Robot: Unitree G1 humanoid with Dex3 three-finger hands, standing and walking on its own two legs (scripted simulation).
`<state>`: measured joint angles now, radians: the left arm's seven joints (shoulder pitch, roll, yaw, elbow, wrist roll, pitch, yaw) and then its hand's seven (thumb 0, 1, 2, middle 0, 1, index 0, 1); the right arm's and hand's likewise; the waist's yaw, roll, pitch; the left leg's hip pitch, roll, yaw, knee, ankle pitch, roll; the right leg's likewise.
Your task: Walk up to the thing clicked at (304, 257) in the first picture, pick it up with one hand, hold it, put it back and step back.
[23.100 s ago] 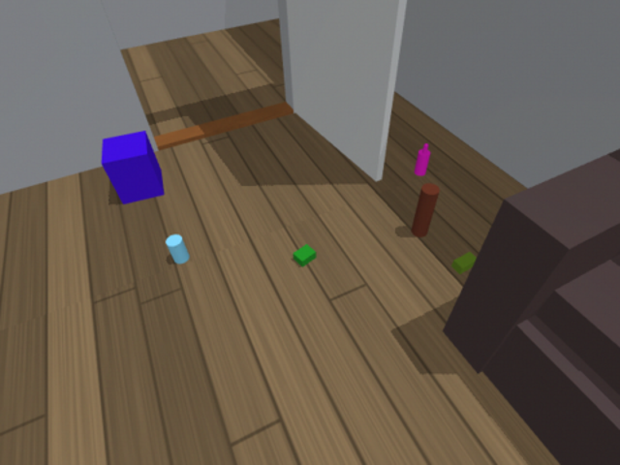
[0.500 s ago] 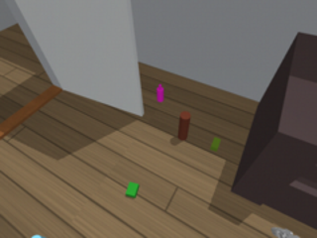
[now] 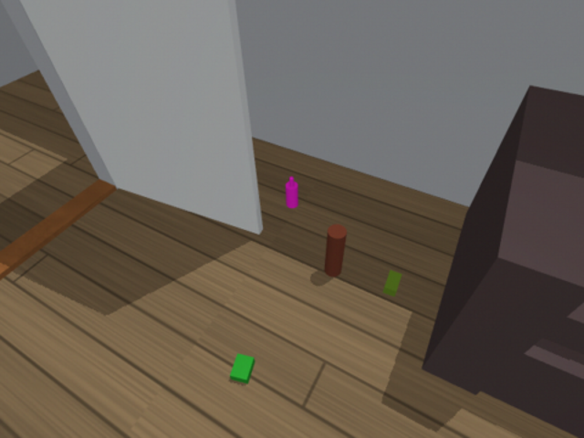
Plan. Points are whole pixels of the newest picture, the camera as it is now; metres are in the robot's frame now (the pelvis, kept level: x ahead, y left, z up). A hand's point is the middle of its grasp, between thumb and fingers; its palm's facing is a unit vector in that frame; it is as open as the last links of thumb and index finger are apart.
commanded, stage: stand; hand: left
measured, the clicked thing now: (242, 368) +0.50 +0.21 -0.76
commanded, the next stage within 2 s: none
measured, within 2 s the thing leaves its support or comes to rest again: neither
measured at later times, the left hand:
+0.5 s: hand out of the picture +0.10 +0.24 -0.15, palm faces -0.03 -0.94 -0.34, open 7.4 cm
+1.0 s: hand out of the picture +0.11 +0.24 -0.15, palm faces -0.03 -0.94 -0.34, open 7.4 cm
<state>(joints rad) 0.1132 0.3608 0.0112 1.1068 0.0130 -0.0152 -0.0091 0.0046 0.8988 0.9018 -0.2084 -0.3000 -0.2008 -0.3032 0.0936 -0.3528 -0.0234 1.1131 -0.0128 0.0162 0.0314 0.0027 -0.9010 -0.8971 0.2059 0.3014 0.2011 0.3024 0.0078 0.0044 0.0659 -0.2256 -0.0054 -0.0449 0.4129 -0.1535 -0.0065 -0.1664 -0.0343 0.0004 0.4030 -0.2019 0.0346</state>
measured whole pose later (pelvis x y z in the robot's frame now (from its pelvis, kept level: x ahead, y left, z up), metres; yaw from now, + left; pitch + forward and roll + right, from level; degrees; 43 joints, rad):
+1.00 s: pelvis +0.03 -0.02 +0.01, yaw +0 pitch -2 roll +0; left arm 0.10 0.35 0.00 1.13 0.01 -0.01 -0.01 0.00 0.90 0.90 -0.21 -0.30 -0.20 -0.30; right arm 0.09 -0.36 0.00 1.14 -0.01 0.00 0.01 0.00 -0.90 -0.90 0.21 0.30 0.20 0.30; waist 0.00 0.01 0.05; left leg -0.14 0.02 -0.05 0.33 -0.15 -0.03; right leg -0.08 -0.01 0.00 0.32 -0.20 0.01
